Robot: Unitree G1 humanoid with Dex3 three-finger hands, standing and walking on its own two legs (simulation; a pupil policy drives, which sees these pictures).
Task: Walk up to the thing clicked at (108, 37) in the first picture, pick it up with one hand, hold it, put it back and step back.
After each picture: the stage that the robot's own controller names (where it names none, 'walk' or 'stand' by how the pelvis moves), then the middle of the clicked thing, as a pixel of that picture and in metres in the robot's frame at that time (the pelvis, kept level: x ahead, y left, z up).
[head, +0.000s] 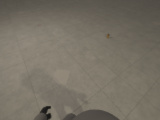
stand; (108, 36) +2.20 -0.43 -0.72
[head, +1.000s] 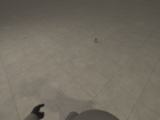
walk; (95, 40) +2.10 +0.04 -0.69
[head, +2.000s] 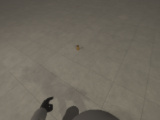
walk; (77, 47) +1.47 +0.36 -0.71
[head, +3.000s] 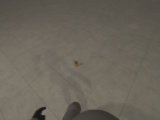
walk; (76, 64) +0.98 +0.34 -0.72
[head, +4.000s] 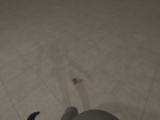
walk; (74, 81) +0.63 +0.23 -0.69
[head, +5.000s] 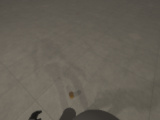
walk; (71, 95) +0.39 +0.19 -0.70
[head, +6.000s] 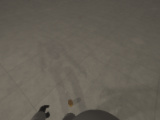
stand; (70, 103) +0.31 +0.20 -0.72
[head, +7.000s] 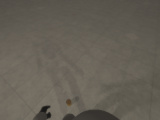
stand; (68, 102) +0.30 +0.23 -0.72
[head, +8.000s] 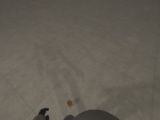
stand; (69, 103) +0.31 +0.21 -0.73
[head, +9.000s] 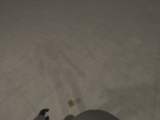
stand; (70, 103) +0.31 +0.20 -0.73
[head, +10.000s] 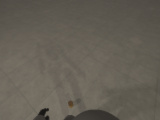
stand; (70, 104) +0.31 +0.21 -0.73
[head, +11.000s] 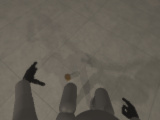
go down; (67, 77) +0.37 +0.20 -0.50
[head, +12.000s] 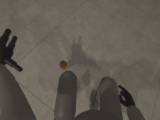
go down; (63, 65) +0.40 +0.23 -0.31
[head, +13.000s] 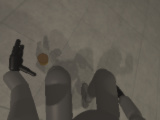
close in; (43, 59) +0.37 +0.27 -0.23
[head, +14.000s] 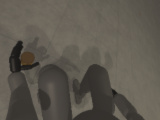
close; (27, 59) +0.38 +0.28 -0.21
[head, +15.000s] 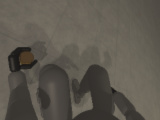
lift; (26, 59) +0.37 +0.28 -0.22
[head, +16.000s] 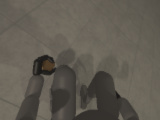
lift; (48, 65) +0.31 +0.26 -0.15
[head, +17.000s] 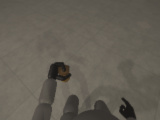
lift; (64, 73) +0.32 +0.18 +0.02
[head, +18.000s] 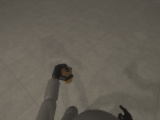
hold; (67, 75) +0.32 +0.17 +0.01
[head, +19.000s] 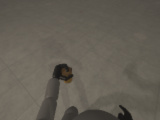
hold; (67, 75) +0.32 +0.17 +0.01
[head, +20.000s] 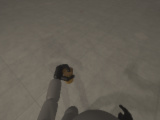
hold; (68, 75) +0.32 +0.16 +0.01
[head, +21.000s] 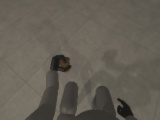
crouch; (65, 65) +0.38 +0.19 -0.07
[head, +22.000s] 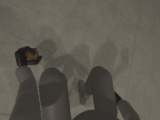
lower; (34, 57) +0.39 +0.27 -0.21
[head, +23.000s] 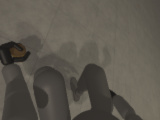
lower; (19, 53) +0.41 +0.30 -0.22
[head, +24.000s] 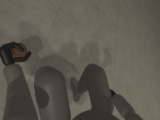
lower; (20, 53) +0.40 +0.30 -0.22
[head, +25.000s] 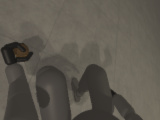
lower; (22, 53) +0.40 +0.30 -0.22
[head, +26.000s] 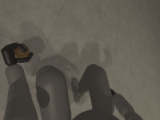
loosen; (22, 54) +0.40 +0.30 -0.22
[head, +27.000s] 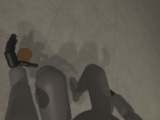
withdraw; (24, 56) +0.39 +0.28 -0.23
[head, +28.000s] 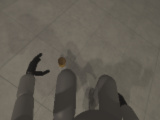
walk; (61, 62) +0.42 +0.24 -0.29
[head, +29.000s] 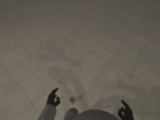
stand; (72, 100) +0.35 +0.17 -0.65
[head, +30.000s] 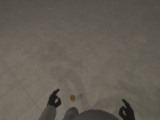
stand; (72, 98) +0.37 +0.18 -0.66
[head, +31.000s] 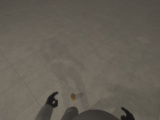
stand; (73, 97) +0.37 +0.18 -0.68
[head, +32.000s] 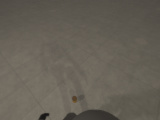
walk; (74, 99) +0.38 +0.17 -0.72
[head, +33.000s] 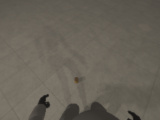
walk; (76, 80) +0.51 +0.15 -0.71
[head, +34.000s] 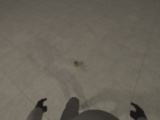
walk; (76, 63) +0.82 +0.25 -0.69
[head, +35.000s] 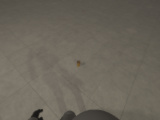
walk; (78, 63) +1.01 +0.19 -0.71
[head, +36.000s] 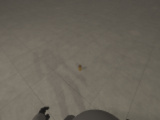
stand; (79, 67) +0.96 +0.20 -0.73
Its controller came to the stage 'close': yes
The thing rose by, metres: 0.71
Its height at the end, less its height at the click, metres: +0.00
